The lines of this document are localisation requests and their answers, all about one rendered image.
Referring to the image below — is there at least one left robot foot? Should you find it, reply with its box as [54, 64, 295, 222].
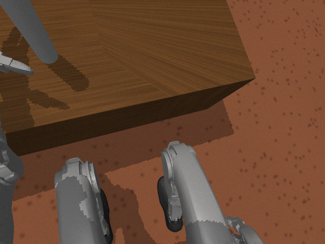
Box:
[100, 189, 113, 244]

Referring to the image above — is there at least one right robot hand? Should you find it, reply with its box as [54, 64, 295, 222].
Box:
[224, 216, 264, 244]

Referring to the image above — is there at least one can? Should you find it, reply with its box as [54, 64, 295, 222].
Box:
[0, 0, 58, 64]

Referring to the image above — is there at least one right robot foot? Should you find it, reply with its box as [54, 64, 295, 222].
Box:
[157, 176, 183, 232]

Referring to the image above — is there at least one left robot hand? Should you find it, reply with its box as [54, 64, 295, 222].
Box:
[0, 51, 34, 75]

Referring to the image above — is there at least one left robot arm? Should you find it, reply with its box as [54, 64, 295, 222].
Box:
[0, 114, 24, 244]

